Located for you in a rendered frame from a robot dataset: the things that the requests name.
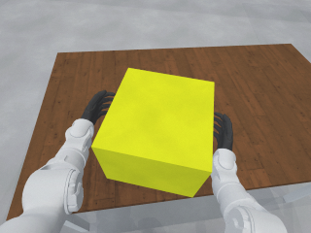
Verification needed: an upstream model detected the robot right hand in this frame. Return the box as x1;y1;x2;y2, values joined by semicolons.
213;112;233;151

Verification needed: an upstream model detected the left robot forearm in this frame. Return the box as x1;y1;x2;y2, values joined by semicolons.
21;118;94;210

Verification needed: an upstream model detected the robot left hand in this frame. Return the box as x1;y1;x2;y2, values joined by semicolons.
81;89;116;125

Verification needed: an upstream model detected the table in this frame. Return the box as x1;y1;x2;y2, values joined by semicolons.
6;44;311;233

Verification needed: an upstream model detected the right robot forearm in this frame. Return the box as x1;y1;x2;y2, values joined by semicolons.
210;149;288;232

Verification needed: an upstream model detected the carton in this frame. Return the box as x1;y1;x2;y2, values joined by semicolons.
91;68;215;198

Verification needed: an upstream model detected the robot right upper arm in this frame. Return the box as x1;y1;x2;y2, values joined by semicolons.
225;206;288;233

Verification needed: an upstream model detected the robot left upper arm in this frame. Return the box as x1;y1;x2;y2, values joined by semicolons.
0;169;84;233

